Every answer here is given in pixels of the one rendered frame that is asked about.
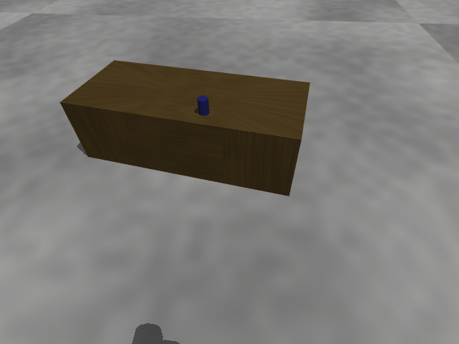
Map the can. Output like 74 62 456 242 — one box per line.
197 95 209 116

